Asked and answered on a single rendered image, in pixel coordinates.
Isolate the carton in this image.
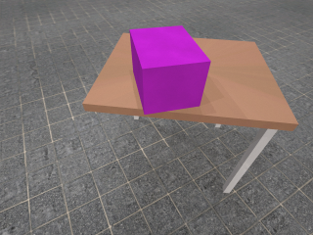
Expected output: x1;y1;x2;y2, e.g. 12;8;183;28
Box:
129;25;211;115

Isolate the table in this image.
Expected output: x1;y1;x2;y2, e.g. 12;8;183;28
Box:
82;32;298;194

